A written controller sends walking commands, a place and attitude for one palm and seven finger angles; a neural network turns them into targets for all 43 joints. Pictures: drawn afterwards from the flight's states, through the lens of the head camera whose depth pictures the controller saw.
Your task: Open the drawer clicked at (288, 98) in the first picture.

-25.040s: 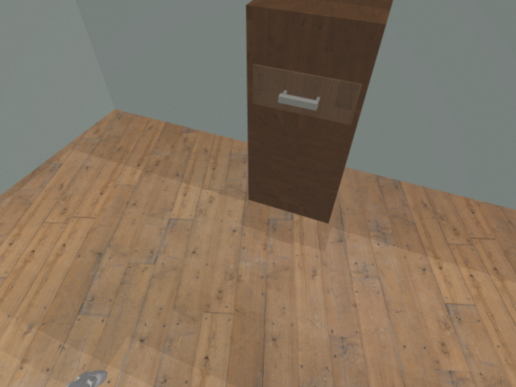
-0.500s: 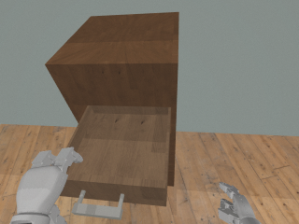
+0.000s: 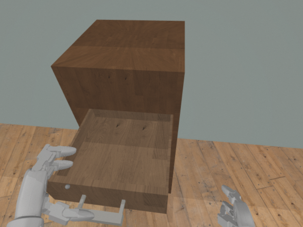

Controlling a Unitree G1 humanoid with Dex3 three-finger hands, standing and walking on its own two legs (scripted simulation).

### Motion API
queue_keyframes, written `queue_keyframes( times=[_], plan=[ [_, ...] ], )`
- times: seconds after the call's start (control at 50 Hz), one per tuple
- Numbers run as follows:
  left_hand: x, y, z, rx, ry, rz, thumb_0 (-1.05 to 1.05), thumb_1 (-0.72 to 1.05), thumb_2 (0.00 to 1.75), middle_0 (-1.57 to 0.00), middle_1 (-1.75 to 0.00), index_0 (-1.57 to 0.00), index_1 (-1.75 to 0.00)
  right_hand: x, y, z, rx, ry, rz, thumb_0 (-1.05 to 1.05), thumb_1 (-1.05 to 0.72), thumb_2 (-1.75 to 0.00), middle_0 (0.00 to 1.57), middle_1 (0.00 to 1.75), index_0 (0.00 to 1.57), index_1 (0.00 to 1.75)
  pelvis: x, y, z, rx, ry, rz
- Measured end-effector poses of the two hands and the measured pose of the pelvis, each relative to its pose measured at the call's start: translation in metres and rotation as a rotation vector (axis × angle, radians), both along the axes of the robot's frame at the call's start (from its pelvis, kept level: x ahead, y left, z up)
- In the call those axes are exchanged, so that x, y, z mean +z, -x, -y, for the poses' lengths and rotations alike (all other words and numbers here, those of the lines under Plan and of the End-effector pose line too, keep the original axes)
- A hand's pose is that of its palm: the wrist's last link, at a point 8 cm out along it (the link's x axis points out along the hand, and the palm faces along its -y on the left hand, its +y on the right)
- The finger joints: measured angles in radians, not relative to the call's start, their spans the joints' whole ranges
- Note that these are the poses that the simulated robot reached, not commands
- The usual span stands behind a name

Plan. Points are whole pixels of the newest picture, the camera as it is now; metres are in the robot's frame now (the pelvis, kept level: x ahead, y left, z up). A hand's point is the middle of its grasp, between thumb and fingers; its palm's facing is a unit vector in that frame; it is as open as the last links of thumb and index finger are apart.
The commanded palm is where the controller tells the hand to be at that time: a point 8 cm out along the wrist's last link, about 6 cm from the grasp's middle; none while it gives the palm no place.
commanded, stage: draw the hand back to the body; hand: left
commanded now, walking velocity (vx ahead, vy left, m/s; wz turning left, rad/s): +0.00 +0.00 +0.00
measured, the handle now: (100, 208) +0.20 +0.18 -0.10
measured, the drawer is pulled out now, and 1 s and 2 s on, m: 0.30 0.30 0.30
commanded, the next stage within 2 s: step back with the hand held close in 0.82 s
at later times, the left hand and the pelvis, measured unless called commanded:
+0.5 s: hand (49, 168) +0.18 +0.22 +0.16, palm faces +0.38 -0.82 -0.42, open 9.7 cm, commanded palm +0.14 +0.26 +0.18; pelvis +0.01 -0.02 +0.01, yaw +1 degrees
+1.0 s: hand (51, 164) +0.18 +0.21 +0.18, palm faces +0.39 -0.79 -0.46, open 7.4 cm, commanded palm +0.13 +0.25 +0.18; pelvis +0.00 -0.03 +0.01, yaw +0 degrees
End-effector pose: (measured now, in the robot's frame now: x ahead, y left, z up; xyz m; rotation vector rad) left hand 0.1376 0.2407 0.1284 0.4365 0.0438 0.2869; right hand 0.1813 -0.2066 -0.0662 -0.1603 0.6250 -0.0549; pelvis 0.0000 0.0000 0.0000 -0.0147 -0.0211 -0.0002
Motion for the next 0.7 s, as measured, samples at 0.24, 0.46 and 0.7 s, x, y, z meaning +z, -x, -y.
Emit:
queue_keyframes(
  times=[0.24,0.46,0.7],
  plan=[
    [0.038,-0.012,-0.015,0.013,-0.017,0.126,-0.01,-0.06,0.49,-0.28,-0.91,-0.28,-0.92,-0.007,0.004,0.008,0.007,0.007,-0.035,0.01,-0.9,-0.9,0.21,0.3,0.2,0.3,0.006,-0.004,0.005,0.009,-0.002,0.002],
    [0.044,-0.006,-0.018,0.055,-0.045,0.12,0.0,0.32,0.65,-0.25,-0.67,-0.25,-0.68,-0.003,-0.01,0.025,-0.004,0.028,-0.032,0.01,-0.9,-0.9,0.21,0.3,0.2,0.3,0.008,-0.008,0.015,0.011,-0.005,0.0],
    [0.048,-0.007,-0.01,0.071,-0.033,0.148,0.0,0.72,0.82,-0.22,-0.41,-0.22,-0.41,0.003,-0.019,0.032,-0.001,0.013,-0.003,0.01,-0.9,-0.9,0.2,0.3,0.2,0.3,0.009,-0.007,0.025,0.011,-0.009,0.011]
  ],
)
